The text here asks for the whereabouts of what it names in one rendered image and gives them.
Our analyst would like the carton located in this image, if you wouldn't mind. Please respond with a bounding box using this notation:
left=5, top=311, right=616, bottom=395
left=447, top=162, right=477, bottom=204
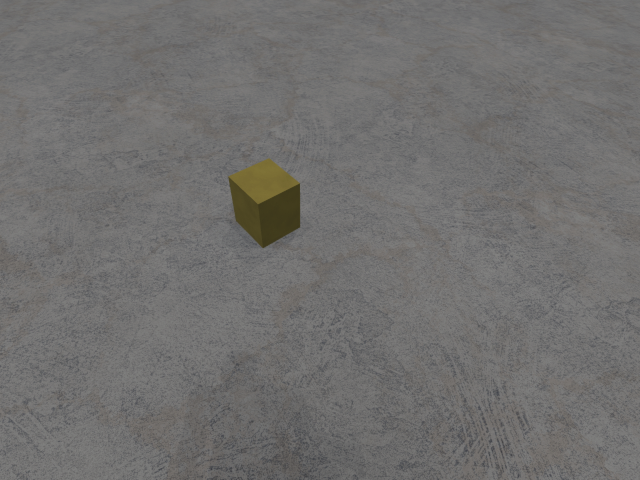
left=228, top=158, right=300, bottom=248

